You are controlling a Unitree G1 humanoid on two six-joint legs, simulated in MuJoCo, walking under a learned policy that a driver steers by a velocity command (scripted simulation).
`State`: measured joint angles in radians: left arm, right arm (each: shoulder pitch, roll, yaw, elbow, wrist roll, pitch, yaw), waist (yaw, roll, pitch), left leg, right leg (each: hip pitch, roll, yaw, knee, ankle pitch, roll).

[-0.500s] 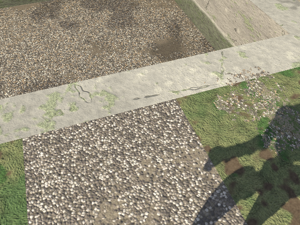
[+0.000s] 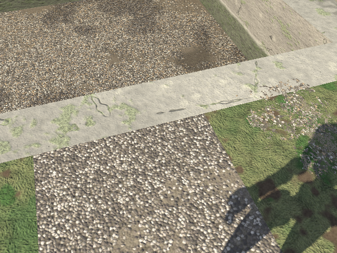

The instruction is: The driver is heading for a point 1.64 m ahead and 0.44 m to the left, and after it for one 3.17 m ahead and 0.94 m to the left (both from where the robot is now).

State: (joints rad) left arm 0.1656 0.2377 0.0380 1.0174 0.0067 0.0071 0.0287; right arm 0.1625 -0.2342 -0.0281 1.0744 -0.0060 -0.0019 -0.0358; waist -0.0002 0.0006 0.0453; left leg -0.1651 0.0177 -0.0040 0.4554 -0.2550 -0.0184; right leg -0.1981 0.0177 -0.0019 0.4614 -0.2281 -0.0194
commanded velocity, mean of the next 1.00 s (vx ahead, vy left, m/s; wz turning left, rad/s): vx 0.03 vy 0.00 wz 0.00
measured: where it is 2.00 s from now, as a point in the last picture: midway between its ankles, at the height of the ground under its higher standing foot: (167, 242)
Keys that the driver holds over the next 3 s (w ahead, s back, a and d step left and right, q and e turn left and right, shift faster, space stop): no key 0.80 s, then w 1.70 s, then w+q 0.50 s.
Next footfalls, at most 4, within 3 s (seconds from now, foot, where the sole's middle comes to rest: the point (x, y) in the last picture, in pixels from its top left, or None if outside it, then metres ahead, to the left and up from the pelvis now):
1.50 right None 0.44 -0.09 -0.78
2.04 left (139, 198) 0.75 0.16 -0.78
2.58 right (188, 144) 1.05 -0.06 -0.78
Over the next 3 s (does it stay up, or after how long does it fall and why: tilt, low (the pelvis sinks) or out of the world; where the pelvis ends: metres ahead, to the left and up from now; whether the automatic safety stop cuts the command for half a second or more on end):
stays up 1.08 0.06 -0.01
